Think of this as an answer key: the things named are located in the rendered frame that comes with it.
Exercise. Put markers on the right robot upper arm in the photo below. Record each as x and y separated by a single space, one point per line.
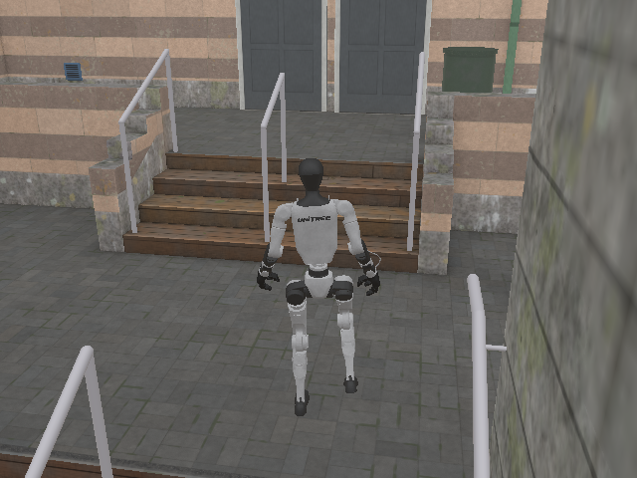
345 209

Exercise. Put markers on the left robot forearm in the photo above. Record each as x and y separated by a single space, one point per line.
267 263

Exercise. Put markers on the robot torso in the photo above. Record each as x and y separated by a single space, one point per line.
315 230

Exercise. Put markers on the left robot upper arm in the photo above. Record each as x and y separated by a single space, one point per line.
282 214

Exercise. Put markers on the right robot forearm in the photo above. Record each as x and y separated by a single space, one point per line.
365 262

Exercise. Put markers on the left robot hand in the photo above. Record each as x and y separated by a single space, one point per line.
261 280

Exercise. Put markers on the right robot hand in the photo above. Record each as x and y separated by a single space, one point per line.
368 281

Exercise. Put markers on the robot left shin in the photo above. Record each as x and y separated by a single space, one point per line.
300 362

